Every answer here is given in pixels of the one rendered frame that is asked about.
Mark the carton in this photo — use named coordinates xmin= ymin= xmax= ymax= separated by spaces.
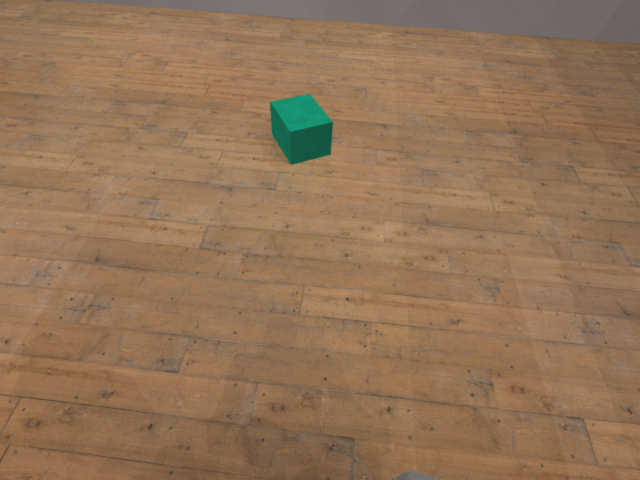
xmin=270 ymin=94 xmax=333 ymax=165

